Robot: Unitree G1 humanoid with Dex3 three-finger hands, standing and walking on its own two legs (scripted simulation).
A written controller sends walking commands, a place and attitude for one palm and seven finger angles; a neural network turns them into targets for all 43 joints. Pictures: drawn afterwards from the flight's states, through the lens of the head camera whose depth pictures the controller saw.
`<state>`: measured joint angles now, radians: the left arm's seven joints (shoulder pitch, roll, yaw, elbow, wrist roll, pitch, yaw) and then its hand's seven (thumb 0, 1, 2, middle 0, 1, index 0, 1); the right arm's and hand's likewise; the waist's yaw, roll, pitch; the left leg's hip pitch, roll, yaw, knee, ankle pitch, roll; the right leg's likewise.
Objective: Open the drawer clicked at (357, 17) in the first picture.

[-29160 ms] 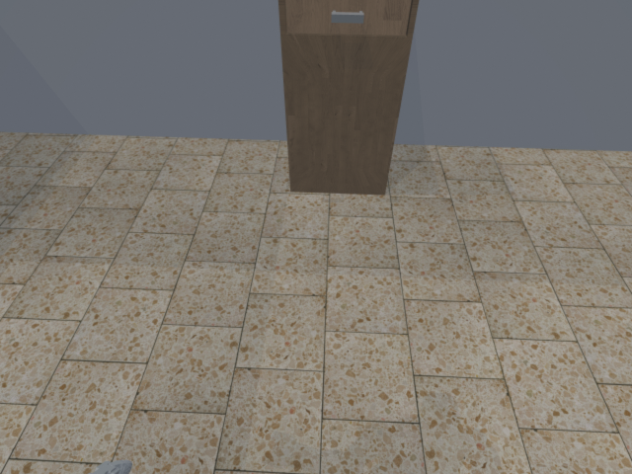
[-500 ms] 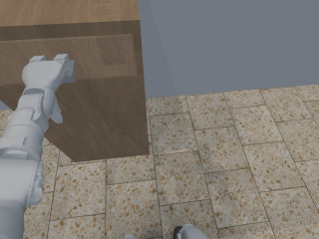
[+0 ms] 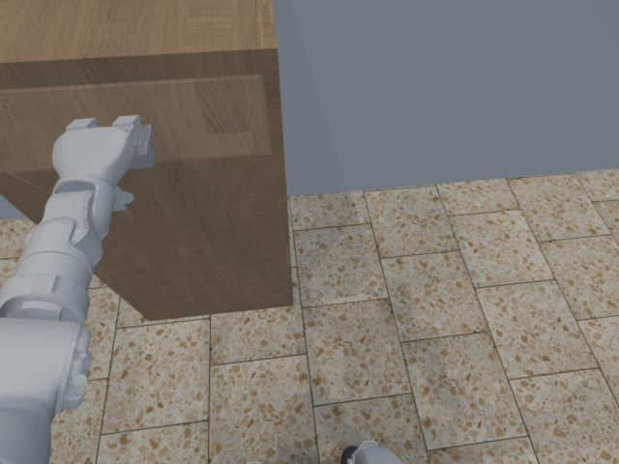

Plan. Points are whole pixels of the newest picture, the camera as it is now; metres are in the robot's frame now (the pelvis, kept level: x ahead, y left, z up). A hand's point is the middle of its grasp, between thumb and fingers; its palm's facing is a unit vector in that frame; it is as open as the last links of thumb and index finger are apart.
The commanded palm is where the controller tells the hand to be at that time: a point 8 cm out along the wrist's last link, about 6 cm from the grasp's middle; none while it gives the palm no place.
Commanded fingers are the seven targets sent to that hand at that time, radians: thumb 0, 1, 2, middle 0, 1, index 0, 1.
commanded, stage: close the thumb around the handle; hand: left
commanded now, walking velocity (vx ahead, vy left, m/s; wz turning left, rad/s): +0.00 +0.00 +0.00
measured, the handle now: (112, 145) +0.53 +0.26 +0.07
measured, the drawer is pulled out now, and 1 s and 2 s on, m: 0.00 0.02 0.13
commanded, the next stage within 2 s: pull the drawer open in 0.28 s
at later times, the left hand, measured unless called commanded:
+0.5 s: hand (115, 183) +0.48 +0.25 +0.05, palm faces -0.06 +0.00 -1.00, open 5.8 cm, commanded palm +0.45 +0.25 +0.10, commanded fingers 0.00 0.90 0.90 -0.40 -1.35 -0.40 -1.35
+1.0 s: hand (113, 193) +0.46 +0.25 +0.05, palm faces -0.06 +0.01 -1.00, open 5.8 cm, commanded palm +0.45 +0.25 +0.10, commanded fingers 0.00 0.90 0.90 -0.40 -1.35 -0.40 -1.35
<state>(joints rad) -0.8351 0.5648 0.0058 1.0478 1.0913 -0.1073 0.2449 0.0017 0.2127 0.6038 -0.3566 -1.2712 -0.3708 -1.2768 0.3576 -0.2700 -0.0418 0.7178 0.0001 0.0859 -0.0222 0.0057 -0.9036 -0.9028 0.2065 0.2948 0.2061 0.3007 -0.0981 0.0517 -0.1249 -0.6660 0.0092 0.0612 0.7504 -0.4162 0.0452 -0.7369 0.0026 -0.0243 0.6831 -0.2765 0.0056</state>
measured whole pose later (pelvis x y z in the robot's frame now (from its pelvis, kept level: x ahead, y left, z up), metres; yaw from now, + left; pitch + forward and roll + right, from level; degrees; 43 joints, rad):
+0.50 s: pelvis +0.01 +0.00 +0.00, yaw +0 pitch +18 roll -2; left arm -0.78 0.54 0.00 0.99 1.09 -0.09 0.25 0.00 0.69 0.80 -0.36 -1.35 -0.39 -1.35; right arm 0.33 -0.27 -0.05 0.72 0.00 0.10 -0.01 0.01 -0.90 -0.90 0.21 0.29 0.21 0.30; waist -0.08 0.05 -0.13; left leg -0.62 0.01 0.05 0.72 -0.42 0.04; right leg -0.70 0.01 -0.03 0.66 -0.28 0.00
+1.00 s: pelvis +0.01 -0.01 +0.01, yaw +1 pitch +17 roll -1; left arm -0.75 0.51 -0.03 0.97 1.09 -0.09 0.26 -0.01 0.68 0.81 -0.38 -1.35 -0.39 -1.35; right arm 0.28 -0.26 -0.05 0.70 0.00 0.09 -0.02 0.01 -0.90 -0.90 0.21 0.29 0.21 0.30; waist -0.06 0.05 -0.12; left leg -0.59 0.00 0.04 0.71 -0.41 0.03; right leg -0.66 0.00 -0.04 0.66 -0.29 0.00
